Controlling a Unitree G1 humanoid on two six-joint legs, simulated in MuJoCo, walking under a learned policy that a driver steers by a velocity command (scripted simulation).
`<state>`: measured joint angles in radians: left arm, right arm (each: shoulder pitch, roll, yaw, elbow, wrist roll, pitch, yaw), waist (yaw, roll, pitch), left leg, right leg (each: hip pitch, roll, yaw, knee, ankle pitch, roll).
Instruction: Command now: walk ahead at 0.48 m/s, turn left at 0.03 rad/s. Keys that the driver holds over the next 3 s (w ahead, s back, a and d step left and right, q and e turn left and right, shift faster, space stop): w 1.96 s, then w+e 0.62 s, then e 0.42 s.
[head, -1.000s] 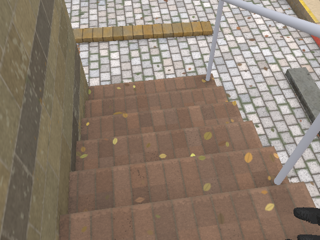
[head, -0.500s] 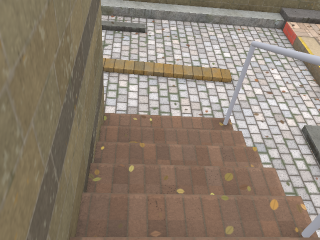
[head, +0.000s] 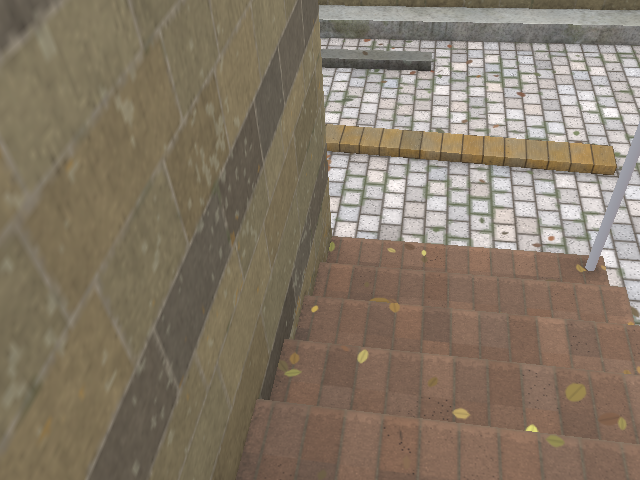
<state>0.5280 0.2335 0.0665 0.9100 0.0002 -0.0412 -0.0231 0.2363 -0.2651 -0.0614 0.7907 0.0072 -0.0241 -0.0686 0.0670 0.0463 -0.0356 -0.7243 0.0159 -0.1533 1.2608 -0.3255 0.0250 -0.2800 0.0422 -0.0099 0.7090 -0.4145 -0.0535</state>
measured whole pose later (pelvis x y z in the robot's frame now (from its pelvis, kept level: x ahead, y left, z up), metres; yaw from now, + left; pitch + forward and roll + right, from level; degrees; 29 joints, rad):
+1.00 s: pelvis +0.59 -0.09 -0.25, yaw +0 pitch +1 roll +5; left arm 0.08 0.25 0.06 0.71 -0.01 -0.05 -0.06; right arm 0.52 -0.22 -0.04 1.00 0.02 -0.02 -0.09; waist -0.08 -0.08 -0.02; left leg -0.15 0.00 -0.01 1.08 -0.87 -0.05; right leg -0.46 -0.06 0.09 0.47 0.27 -0.04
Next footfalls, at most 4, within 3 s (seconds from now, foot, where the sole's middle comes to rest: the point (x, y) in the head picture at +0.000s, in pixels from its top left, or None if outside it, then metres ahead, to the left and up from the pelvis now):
0.50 left None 0.42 0.09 -0.90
1.00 right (454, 467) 0.74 -0.20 -1.05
1.60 left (386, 386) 1.07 -0.04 -1.20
2.12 right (455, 336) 1.38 -0.29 -1.35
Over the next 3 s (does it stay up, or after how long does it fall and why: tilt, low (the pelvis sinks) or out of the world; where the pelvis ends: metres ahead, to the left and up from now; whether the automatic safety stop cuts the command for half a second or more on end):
stays up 1.66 -0.25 -0.74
